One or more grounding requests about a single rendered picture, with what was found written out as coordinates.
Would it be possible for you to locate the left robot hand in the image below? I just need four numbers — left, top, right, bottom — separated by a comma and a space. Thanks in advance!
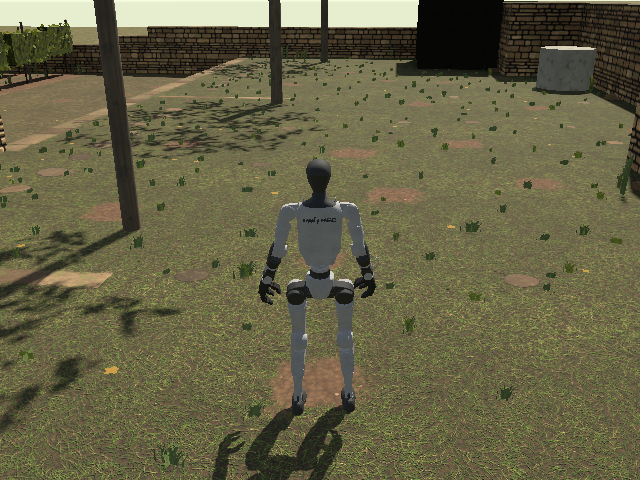
258, 280, 281, 305

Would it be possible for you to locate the left robot upper arm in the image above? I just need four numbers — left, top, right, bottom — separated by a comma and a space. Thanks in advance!
271, 203, 298, 258

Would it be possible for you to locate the robot right shin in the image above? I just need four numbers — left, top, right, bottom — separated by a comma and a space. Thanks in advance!
340, 331, 355, 398

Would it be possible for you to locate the robot left foot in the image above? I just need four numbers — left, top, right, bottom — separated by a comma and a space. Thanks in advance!
292, 388, 307, 415

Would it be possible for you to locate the left robot forearm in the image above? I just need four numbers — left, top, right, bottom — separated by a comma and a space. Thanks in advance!
261, 242, 282, 284

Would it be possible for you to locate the right robot forearm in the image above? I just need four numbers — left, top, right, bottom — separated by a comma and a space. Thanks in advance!
356, 241, 374, 280

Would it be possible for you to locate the right robot upper arm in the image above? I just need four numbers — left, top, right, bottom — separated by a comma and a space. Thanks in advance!
340, 202, 367, 257

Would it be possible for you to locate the right robot hand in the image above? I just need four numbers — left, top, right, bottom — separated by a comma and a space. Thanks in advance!
353, 277, 376, 298

